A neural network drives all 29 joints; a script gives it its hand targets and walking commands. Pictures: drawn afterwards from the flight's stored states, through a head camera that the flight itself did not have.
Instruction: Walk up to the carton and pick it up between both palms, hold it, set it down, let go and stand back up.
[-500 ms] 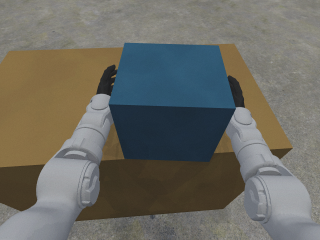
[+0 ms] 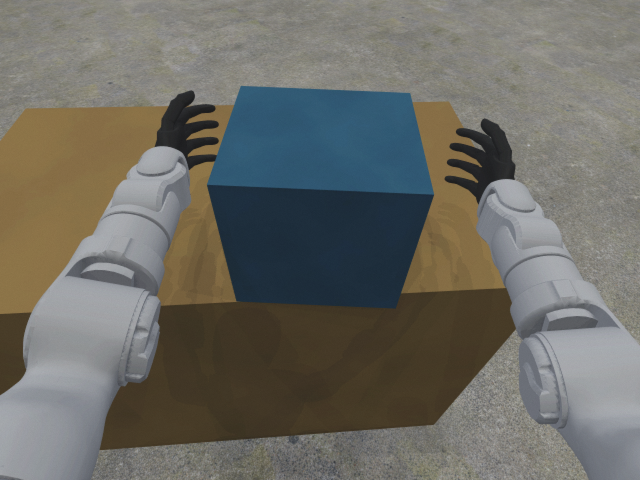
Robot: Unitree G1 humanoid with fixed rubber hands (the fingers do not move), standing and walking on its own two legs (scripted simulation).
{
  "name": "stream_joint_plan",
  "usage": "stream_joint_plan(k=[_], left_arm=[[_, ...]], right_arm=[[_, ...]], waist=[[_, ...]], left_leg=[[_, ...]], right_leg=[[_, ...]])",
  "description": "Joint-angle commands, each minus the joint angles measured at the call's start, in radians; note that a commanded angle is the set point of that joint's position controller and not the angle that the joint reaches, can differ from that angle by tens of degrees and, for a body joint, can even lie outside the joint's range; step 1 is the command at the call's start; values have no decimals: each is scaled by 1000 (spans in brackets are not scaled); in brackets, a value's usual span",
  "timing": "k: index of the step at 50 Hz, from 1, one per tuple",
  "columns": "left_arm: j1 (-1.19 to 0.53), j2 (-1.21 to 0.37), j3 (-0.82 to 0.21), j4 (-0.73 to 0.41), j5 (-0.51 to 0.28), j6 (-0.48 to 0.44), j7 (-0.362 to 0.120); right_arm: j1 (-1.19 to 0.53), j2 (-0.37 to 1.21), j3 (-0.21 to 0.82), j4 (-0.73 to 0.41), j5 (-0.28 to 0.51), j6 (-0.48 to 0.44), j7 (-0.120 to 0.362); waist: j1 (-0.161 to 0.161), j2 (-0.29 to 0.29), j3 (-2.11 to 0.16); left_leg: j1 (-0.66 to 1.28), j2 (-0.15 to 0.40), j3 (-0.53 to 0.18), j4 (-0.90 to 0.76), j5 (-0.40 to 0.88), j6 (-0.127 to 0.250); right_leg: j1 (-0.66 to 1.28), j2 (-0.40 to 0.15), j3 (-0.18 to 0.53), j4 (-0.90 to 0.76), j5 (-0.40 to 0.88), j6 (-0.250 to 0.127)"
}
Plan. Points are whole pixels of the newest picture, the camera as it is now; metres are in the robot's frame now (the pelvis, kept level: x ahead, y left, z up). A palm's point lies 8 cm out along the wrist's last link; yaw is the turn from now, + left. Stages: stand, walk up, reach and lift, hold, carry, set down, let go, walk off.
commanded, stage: set down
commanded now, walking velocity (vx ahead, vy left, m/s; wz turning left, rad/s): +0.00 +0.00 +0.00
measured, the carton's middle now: (320, 200) +0.48 -0.01 +0.09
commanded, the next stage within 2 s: none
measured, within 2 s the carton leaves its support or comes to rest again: neither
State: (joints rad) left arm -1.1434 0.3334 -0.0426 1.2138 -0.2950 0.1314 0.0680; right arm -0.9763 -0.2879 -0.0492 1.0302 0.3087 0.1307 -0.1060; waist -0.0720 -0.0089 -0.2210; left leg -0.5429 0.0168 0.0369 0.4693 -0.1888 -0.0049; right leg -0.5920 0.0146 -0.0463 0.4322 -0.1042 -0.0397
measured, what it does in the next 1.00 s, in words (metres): stands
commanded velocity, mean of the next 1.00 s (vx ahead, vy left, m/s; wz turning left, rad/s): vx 0.00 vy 0.00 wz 0.00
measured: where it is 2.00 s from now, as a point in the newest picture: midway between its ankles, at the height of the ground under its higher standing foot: outside the picture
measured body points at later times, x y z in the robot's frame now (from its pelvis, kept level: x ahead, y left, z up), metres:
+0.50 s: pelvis +0.03 +0.00 +0.01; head +0.05 +0.02 +0.46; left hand +0.52 +0.20 +0.23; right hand +0.49 -0.21 +0.23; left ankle +0.01 +0.12 -0.73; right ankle +0.05 -0.09 -0.73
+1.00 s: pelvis +0.01 +0.01 +0.01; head +0.02 +0.02 +0.46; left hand +0.46 +0.19 +0.18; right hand +0.40 -0.24 +0.16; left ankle +0.01 +0.12 -0.73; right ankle +0.05 -0.10 -0.73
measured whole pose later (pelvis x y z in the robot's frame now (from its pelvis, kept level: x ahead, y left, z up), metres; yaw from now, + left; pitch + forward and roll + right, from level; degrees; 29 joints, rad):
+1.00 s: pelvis +0.01 +0.01 +0.01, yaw +0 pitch +3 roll +0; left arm -0.79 0.39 0.08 0.60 -0.24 0.46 -0.02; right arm -0.63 -0.33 -0.04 0.52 0.40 0.32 -0.12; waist -0.09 -0.02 -0.03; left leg -0.22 0.01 0.00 0.36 -0.18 0.00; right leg -0.25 0.03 -0.02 0.28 -0.08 -0.03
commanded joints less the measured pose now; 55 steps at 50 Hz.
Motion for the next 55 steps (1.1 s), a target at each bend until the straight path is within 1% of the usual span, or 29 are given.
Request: stream_joint_plan(k=[1,4,6,8,9,10,12,13,14,16,17,18,19,22,24,25,26,29,31,32,34,35,40,41,43,47,48,52,55], left_arm=[[-533,280,38,-108,-15,9,-24],[-594,286,-14,-128,-62,33,-25],[-635,256,-70,-74,-93,45,-24],[-642,235,-105,-27,-109,50,-26],[-696,240,-116,-32,-121,50,-24],[-650,237,-116,-14,-119,51,-25],[-707,256,-105,-28,-121,51,-23],[-703,256,-96,-5,-116,54,-26],[-641,256,-87,-50,-107,55,-29],[-630,270,-45,-72,-76,80,-41],[-608,265,-29,-61,-56,95,-47],[-606,278,-11,-118,-45,108,-51],[-582,279,4,-132,-23,128,-53],[-595,310,36,-366,-12,204,-39],[-516,297,59,-478,8,268,-39],[-469,287,63,-508,22,299,-41],[-460,275,69,-533,31,321,-48],[-364,255,90,-569,48,353,-70],[-267,250,106,-640,57,355,-80],[-248,255,116,-654,61,356,-84],[-240,264,130,-660,64,353,-90],[-207,260,137,-679,69,348,-92],[-159,269,168,-786,55,301,-98],[-164,272,178,-790,55,295,-99],[-156,270,183,-802,53,284,-98],[-123,232,157,-802,47,281,-79],[-93,222,158,-799,54,282,-75],[-1,193,156,-782,66,278,-71],[75,175,165,-783,89,273,-71]], right_arm=[[-585,-175,-19,-189,16,36,-31],[-628,-178,-35,-212,25,81,-39],[-652,-165,-47,-176,21,111,-34],[-669,-165,-54,-138,12,128,-23],[-715,-172,-65,-149,9,130,-21],[-675,-165,-58,-129,13,131,-17],[-745,-176,-68,-164,17,125,-18],[-740,-167,-72,-143,12,128,-19],[-701,-172,-55,-181,26,121,-22],[-710,-185,-52,-174,36,122,-29],[-692,-192,-55,-147,35,125,-33],[-683,-215,-46,-165,43,125,-38],[-660,-231,-52,-152,45,129,-42],[-650,-321,-64,-254,78,140,-52],[-583,-345,-58,-283,95,158,-49],[-543,-350,-46,-274,104,170,-43],[-526,-340,-21,-278,115,182,-35],[-454,-310,32,-299,149,201,-3],[-382,-312,57,-364,174,183,7],[-366,-313,56,-386,179,177,8],[-349,-309,43,-439,172,175,12],[-324,-301,42,-475,169,169,11],[-226,-269,0,-649,139,137,-11],[-227,-266,-19,-676,123,133,-16],[-187,-266,-40,-705,102,132,-20],[-128,-256,-80,-725,78,151,-15],[-100,-244,-76,-723,70,156,-12],[-29,-200,-70,-751,54,168,2],[29,-170,-70,-781,38,172,9]], waist=[[11,-51,-489],[-8,-19,-481],[-27,2,-448],[-38,19,-446],[-41,35,-478],[-41,32,-486],[-38,51,-567],[-41,43,-564],[-37,41,-610],[-43,48,-649],[-45,57,-629],[-40,57,-641],[-44,66,-613],[-47,127,-662],[-52,163,-606],[-54,162,-553],[-50,141,-502],[-40,96,-433],[-29,87,-479],[-32,83,-475],[-32,65,-467],[-23,58,-457],[-32,28,-481],[-34,22,-473],[-31,25,-432],[-17,37,-349],[-5,37,-317],[22,7,-235],[45,-4,-166]], left_leg=[[-9,-45,-27,-116,-71,35],[56,-34,-33,-120,-83,29],[77,-24,-46,-114,-111,25],[120,-17,-52,-109,-101,14],[128,-19,-57,-102,-90,8],[142,-17,-61,-96,-66,5],[130,-24,-61,-74,-7,-10],[109,-28,-62,-67,1,-11],[132,-31,-65,-63,62,-16],[142,-40,-64,-44,177,-37],[133,-43,-62,-38,198,-46],[153,-45,-57,-41,231,-53],[179,-43,-61,-46,266,-63],[364,-29,-73,-20,453,-98],[485,-16,-80,1,574,-116],[517,-11,-83,0,601,-120],[524,-7,-83,-10,605,-114],[472,-20,-85,-46,527,-83],[476,-27,-86,-57,563,-79],[464,-31,-80,-62,543,-76],[414,-40,-74,-81,460,-62],[401,-42,-72,-89,445,-58],[375,-56,-57,-109,393,-40],[371,-56,-52,-112,374,-40],[378,-50,-46,-123,335,-36],[425,-30,-43,-141,214,-31],[427,-29,-39,-149,168,-23],[388,-29,-33,-181,48,4],[362,-29,-32,-201,-10,12]], right_leg=[[658,-33,106,-2,121,68],[596,-22,79,-30,31,51],[510,-17,60,-40,-42,37],[452,-14,40,-46,-52,27],[438,-12,36,-44,-35,24],[446,-13,31,-40,0,24],[468,-14,40,-16,110,26],[477,-15,43,-5,145,27],[529,-14,46,2,237,29],[598,-12,57,26,427,37],[613,-13,59,37,481,37],[653,-10,57,33,533,40],[663,-4,58,30,570,41],[629,26,38,10,653,38],[564,44,23,-29,632,37],[544,47,16,-44,613,36],[536,46,16,-63,592,37],[607,32,27,-74,593,46],[676,30,36,-69,667,52],[686,26,33,-67,674,54],[702,22,38,-63,636,59],[726,22,41,-64,626,61],[801,15,54,-53,672,75],[800,15,55,-54,655,79],[775,14,55,-63,580,79],[671,26,39,-105,304,66],[657,23,41,-114,244,62],[645,18,45,-124,85,53],[651,19,48,-128,5,49]])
